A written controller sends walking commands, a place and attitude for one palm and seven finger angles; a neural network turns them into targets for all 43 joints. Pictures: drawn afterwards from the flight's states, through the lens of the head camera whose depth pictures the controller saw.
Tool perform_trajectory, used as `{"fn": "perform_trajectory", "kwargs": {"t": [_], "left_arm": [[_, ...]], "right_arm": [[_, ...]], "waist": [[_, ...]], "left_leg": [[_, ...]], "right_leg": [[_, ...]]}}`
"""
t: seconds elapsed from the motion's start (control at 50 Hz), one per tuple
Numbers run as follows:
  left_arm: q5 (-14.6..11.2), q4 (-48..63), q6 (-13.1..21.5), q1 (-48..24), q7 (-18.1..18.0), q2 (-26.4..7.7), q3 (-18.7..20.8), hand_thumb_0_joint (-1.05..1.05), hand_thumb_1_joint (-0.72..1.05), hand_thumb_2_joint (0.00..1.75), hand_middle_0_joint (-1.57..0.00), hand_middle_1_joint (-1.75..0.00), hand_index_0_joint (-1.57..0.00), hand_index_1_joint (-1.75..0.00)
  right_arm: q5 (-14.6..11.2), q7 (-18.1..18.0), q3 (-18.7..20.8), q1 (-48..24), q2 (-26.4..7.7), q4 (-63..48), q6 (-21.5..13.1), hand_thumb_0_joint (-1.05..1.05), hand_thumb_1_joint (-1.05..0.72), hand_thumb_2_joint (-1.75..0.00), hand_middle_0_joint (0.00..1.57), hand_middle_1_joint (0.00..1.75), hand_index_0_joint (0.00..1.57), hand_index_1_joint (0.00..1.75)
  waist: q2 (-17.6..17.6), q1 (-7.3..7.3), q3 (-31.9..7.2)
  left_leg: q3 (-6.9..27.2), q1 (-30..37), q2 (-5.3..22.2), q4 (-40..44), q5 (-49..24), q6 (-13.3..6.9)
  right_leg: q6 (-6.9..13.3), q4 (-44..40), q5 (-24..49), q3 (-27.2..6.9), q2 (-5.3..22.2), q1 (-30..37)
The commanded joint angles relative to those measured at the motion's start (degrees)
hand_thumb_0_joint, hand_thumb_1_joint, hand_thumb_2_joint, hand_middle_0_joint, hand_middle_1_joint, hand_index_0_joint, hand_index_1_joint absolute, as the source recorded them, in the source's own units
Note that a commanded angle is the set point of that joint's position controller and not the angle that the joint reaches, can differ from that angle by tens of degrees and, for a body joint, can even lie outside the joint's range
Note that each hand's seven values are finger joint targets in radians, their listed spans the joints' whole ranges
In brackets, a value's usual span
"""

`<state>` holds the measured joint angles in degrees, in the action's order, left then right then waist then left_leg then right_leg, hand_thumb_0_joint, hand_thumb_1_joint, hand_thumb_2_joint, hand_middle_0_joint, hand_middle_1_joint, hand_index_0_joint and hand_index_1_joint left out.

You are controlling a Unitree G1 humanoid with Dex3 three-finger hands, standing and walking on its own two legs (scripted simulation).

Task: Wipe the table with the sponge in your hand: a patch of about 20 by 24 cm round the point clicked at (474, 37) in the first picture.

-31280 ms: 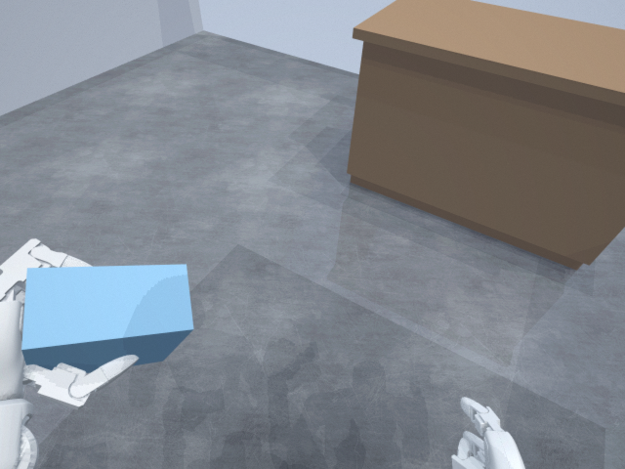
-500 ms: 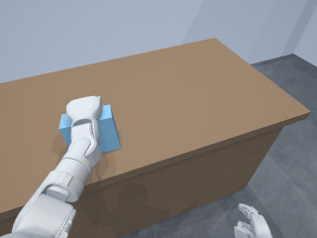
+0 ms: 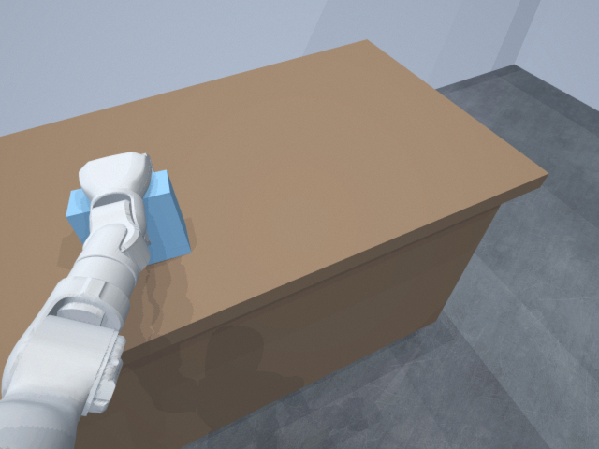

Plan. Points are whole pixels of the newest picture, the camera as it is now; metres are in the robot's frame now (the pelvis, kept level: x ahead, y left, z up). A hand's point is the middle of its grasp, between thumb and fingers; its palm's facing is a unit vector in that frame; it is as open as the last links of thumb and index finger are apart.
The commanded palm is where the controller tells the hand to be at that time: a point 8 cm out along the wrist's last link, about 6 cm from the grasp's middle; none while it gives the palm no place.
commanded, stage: wipe forward along the third lane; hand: left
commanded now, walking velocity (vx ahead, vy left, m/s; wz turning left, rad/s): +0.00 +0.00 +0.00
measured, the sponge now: (139, 233) +0.42 +0.26 +0.04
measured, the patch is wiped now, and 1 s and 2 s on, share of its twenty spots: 0.85 1.00 1.00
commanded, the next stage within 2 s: wipe back along the third lane in 0.78 s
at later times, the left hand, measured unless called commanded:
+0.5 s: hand (122, 175) +0.50 +0.29 +0.09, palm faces -0.11 +0.01 -0.99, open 10.6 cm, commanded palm +0.49 +0.29 +0.13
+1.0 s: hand (119, 162) +0.54 +0.31 +0.09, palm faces -0.10 +0.03 -0.99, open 10.6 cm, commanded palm +0.51 +0.29 +0.12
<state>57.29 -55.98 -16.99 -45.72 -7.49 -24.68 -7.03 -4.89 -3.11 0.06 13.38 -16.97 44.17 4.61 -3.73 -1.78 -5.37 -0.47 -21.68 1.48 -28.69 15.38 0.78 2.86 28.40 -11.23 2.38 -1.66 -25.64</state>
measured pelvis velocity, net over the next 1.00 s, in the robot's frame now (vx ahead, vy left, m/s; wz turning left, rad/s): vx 0.04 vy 0.04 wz -0.03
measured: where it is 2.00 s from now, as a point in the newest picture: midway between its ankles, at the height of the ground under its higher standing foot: outside the picture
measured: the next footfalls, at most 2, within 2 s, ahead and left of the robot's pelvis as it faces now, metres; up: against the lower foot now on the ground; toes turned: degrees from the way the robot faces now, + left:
none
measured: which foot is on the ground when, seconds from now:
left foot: down 0.00-1.00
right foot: down 0.00-1.00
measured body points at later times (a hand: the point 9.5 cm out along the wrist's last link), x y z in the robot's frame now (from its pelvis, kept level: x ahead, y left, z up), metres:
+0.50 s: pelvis +0.01 +0.02 +0.00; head +0.08 +0.01 +0.44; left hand +0.50 +0.29 +0.15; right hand +0.04 -0.26 -0.14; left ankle -0.02 +0.14 -0.73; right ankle +0.03 -0.09 -0.74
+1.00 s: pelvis +0.04 +0.04 -0.01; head +0.12 +0.04 +0.44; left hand +0.54 +0.31 +0.14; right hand +0.05 -0.23 -0.14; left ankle -0.02 +0.14 -0.73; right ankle +0.03 -0.09 -0.73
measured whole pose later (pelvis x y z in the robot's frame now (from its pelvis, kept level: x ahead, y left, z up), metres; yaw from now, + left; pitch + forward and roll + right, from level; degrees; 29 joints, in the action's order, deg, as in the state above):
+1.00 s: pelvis +0.04 +0.04 -0.01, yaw -2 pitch +17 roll -2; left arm 61.2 -69.0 -15.8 -60.3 -7.6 -31.4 -4.7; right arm -2.1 -0.8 1.0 18.9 -15.1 44.3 5.0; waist -3.1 -5.6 -8.2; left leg -2.0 -30.7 0.8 -33.6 20.1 -2.0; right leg -0.3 28.5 -12.8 0.7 -1.1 -32.9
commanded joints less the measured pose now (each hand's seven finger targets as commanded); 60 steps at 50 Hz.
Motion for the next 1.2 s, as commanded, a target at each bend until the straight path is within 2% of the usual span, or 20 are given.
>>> {"fn": "perform_trajectory", "kwargs": {"t": [0.0, 0.04, 0.1, 0.22, 0.3, 0.34, 0.38, 0.44, 0.54, 0.58, 0.62, 0.68, 0.78, 0.86, 0.92, 0.98, 1.0, 1.08, 1.1, 1.18], "left_arm": [[2.3, 0.7, -0.3, -23.0, -1.5, -14.3, 2.4, 0.0, 0.1, 1.3, -1.2, -1.6, -1.2, -1.6], [2.7, -1.1, -0.1, -23.0, -1.8, -16.7, 3.5, 0.0, 0.1, 1.3, -1.2, -1.6, -1.2, -1.6], [2.8, -2.7, 0.4, -24.0, -1.8, -14.9, 2.4, 0.0, 0.1, 1.3, -1.2, -1.6, -1.2, -1.6], [3.5, -5.5, 0.4, -27.0, -2.0, -16.5, 2.4, 0.0, 0.1, 1.3, -1.2, -1.6, -1.2, -1.6], [3.7, -7.0, 0.5, -29.1, -2.0, -22.2, 5.6, 0.0, 0.1, 1.3, -1.2, -1.6, -1.2, -1.6], [4.2, -8.2, 0.4, -30.9, -1.7, -22.6, 4.8, 0.0, 0.1, 1.3, -1.2, -1.6, -1.2, -1.6], [4.7, -9.0, 0.3, -30.5, -1.1, -20.7, 3.1, 0.0, 0.1, 1.3, -1.2, -1.6, -1.2, -1.6], [5.6, -9.4, 0.7, -32.3, -0.3, -22.8, 4.1, 0.0, 0.1, 1.3, -1.2, -1.6, -1.2, -1.6], [5.2, -9.6, 1.8, -31.2, 0.5, -20.3, 3.4, 0.0, 0.1, 1.3, -1.2, -1.6, -1.2, -1.6], [5.2, -9.4, 2.0, -32.5, 0.6, -18.6, 2.1, 0.0, 0.1, 1.3, -1.2, -1.6, -1.2, -1.6], [5.3, -8.9, 2.5, -33.1, 0.4, -20.3, 3.9, 0.0, 0.1, 1.3, -1.2, -1.6, -1.2, -1.6], [5.4, -10.5, 2.1, -32.9, -0.2, -20.1, 3.9, 0.0, 0.1, 1.3, -1.2, -1.6, -1.2, -1.6], [5.5, -11.7, 1.2, -33.5, -0.5, -20.6, 4.2, 0.0, 0.1, 1.3, -1.2, -1.6, -1.2, -1.6], [5.8, -11.9, 0.6, -33.5, 0.0, -17.9, 2.5, 0.0, 0.1, 1.3, -1.2, -1.6, -1.2, -1.6], [5.1, -9.4, 1.1, -28.7, 0.5, -13.8, 1.6, 0.0, 0.1, 1.3, -1.2, -1.6, -1.2, -1.6], [3.2, -7.2, 1.4, -23.9, 0.4, -8.5, -0.1, 0.0, 0.1, 1.3, -1.2, -1.6, -1.2, -1.6], [2.2, -6.3, 1.5, -23.2, 0.3, -9.2, 1.2, 0.0, 0.1, 1.3, -1.2, -1.6, -1.2, -1.6], [0.2, -5.0, -0.5, -20.9, -0.4, -7.0, 0.2, 0.0, 0.1, 1.3, -1.2, -1.6, -1.2, -1.6], [-0.2, -3.9, -0.8, -19.7, -0.4, -6.9, 0.7, 0.0, 0.1, 1.3, -1.2, -1.6, -1.2, -1.6], [0.1, -2.6, -3.3, -20.7, -0.3, -3.6, -2.7, 0.0, 0.1, 1.3, -1.2, -1.6, -1.2, -1.6]], "right_arm": [[0.3, -0.7, 2.0, -1.3, -7.2, -5.7, -3.2, 0.0, -0.9, -0.9, 0.2, 0.3, 0.2, 0.3], [0.3, -0.9, 1.9, -0.3, -7.3, -5.9, -3.2, 0.0, -0.9, -0.9, 0.2, 0.3, 0.2, 0.3], [0.5, -0.6, 2.1, 0.8, -7.2, -5.6, -3.6, 0.0, -0.9, -0.9, 0.2, 0.3, 0.2, 0.3], [0.8, -0.4, 2.1, 2.6, -7.5, -5.3, -3.6, 0.0, -0.9, -0.9, 0.2, 0.3, 0.2, 0.3], [1.0, -0.6, 2.1, 3.9, -8.2, -4.6, -3.5, 0.0, -0.9, -0.9, 0.2, 0.3, 0.2, 0.3], [0.9, -0.7, 2.0, 5.0, -8.3, -4.2, -3.5, 0.0, -0.9, -0.9, 0.2, 0.3, 0.2, 0.3], [1.0, -0.4, 2.0, 5.3, -8.2, -4.5, -3.5, 0.0, -0.9, -0.9, 0.2, 0.3, 0.2, 0.3], [1.3, -0.5, 2.3, 7.0, -8.4, -4.0, -3.4, 0.0, -0.9, -0.9, 0.2, 0.3, 0.2, 0.3], [1.8, -0.3, 2.8, 8.9, -8.3, -3.9, -3.1, 0.0, -0.9, -0.9, 0.2, 0.3, 0.2, 0.3], [1.9, -0.2, 2.9, 9.3, -8.3, -3.6, -2.9, 0.0, -0.9, -0.9, 0.2, 0.3, 0.2, 0.3], [2.2, -0.1, 3.2, 10.2, -8.5, -3.1, -2.7, 0.0, -0.9, -0.9, 0.2, 0.3, 0.2, 0.3], [2.2, 0.0, 3.2, 10.8, -8.6, -2.7, -2.3, 0.0, -0.9, -0.9, 0.2, 0.3, 0.2, 0.3], [2.4, 0.6, 3.2, 11.3, -8.6, -2.6, -1.7, 0.0, -0.9, -0.9, 0.2, 0.3, 0.2, 0.3], [2.6, 1.1, 3.5, 11.8, -8.5, -2.5, -1.2, 0.0, -0.9, -0.9, 0.2, 0.3, 0.2, 0.3], [2.9, 1.5, 3.9, 11.3, -7.8, -3.4, -0.9, 0.0, -0.9, -0.9, 0.2, 0.3, 0.2, 0.3], [2.9, 2.0, 4.1, 9.8, -7.2, -4.0, -0.4, 0.0, -0.9, -0.9, 0.2, 0.3, 0.2, 0.3], [2.8, 2.0, 4.1, 9.1, -7.3, -4.1, -0.3, 0.0, -0.9, -0.9, 0.2, 0.3, 0.2, 0.3], [2.2, 2.2, 3.8, 6.7, -7.2, -4.2, 0.3, 0.0, -0.9, -0.9, 0.2, 0.3, 0.2, 0.3], [2.1, 2.2, 3.6, 5.5, -7.2, -4.5, 0.4, 0.0, -0.9, -0.9, 0.2, 0.3, 0.2, 0.3], [1.7, 2.3, 3.1, 3.2, -6.9, -4.6, 0.8, 0.0, -0.9, -0.9, 0.2, 0.3, 0.2, 0.3]], "waist": [[7.5, -2.34, -10.5], [8.0, -2.29, -13.0], [7.1, -2.71, -15.0], [6.4, -4.07, -14.6], [7.3, -4.09, -16.2], [6.4, -4.88, -15.5], [4.8, -4.88, -15.8], [3.4, -5.14, -17.6], [3.4, -5.08, -19.6], [3.0, -5.74, -18.5], [3.0, -5.57, -19.9], [3.9, -5.92, -18.1], [3.0, -5.76, -18.6], [1.8, -5.92, -19.4], [-0.3, -4.2, -22.9], [1.4, -3.49, -22.1], [2.2, -2.79, -22.8], [5.0, -2.53, -18.9], [4.1, -1.71, -19.0], [3.5, -2.4, -15.3]], "left_leg": [[-1.1, -3.2, -2.1, 3.1, -1.2, -3.1], [-1.3, -4.4, -2.4, 2.5, -1.1, -3.1], [-1.3, -4.2, -2.1, 2.0, -2.9, -3.0], [-1.5, -5.4, -1.9, 1.1, -2.8, -3.1], [-1.5, -7.0, -1.9, 0.7, -4.1, -3.1], [-1.6, -7.3, -1.8, 0.5, -3.7, -3.1], [-1.6, -6.7, -1.8, 0.4, -4.1, -3.0], [-1.2, -5.7, -1.6, -0.2, -6.5, -3.1], [-1.0, -3.9, -1.2, -1.3, -11.3, -3.0], [-0.7, -3.3, -0.9, -1.4, -12.0, -3.0], [-0.3, -2.2, -0.6, -1.9, -15.4, -2.9], [-0.3, -3.1, -0.6, -1.9, -15.3, -2.8], [-0.1, -2.6, -0.4, -2.4, -18.5, -2.6], [0.3, -0.5, 0.0, -3.1, -22.1, -2.5], [0.8, 3.3, 0.6, -4.1, -29.4, -2.3], [0.8, 4.5, 1.0, -4.2, -31.2, -2.2], [1.1, 4.7, 1.1, -3.8, -32.9, -2.2], [0.6, 2.9, 0.5, -2.2, -27.5, -2.5], [0.4, 3.4, 0.5, -1.9, -29.6, -2.6], [0.5, 3.9, 0.1, -0.6, -24.7, -2.5]], "right_leg": [[-1.6, -5.5, 0.5, -3.9, 1.2, 9.3], [-1.9, -5.0, 0.8, -4.2, 1.4, 10.9], [-1.8, -4.1, 4.2, -4.0, 1.3, 11.2], [-2.1, -3.9, 5.2, -3.9, 1.2, 9.7], [-2.2, -3.6, 7.8, -4.4, 1.3, 11.5], [-2.3, -3.3, 7.2, -4.2, 1.3, 10.2], [-2.1, -3.2, 7.5, -3.9, 1.1, 9.4], [-1.7, -2.3, 9.6, -3.5, 0.8, 9.0], [-1.3, -1.2, 14.1, -2.5, 0.1, 8.4], [-1.2, -1.1, 14.0, -2.1, -0.1, 6.7], [-0.9, -0.4, 16.4, -1.8, -0.3, 6.8], [-0.9, -0.4, 15.9, -1.5, -0.4, 5.9], [-0.7, 0.3, 18.0, -1.1, -0.6, 5.7], [-0.5, 0.8, 18.9, -0.6, -0.9, 4.4], [-0.3, 1.5, 21.1, -0.4, -1.1, 4.9], [-0.4, 1.1, 21.3, 0.2, -1.3, 5.2], [-0.3, 1.0, 22.4, 0.0, -1.2, 6.4], [-0.5, 0.2, 21.6, 0.5, -0.9, 8.4], [-0.3, -0.1, 23.1, 0.3, -0.7, 9.1], [-0.1, -0.8, 19.4, 0.8, -0.8, 8.1]]}}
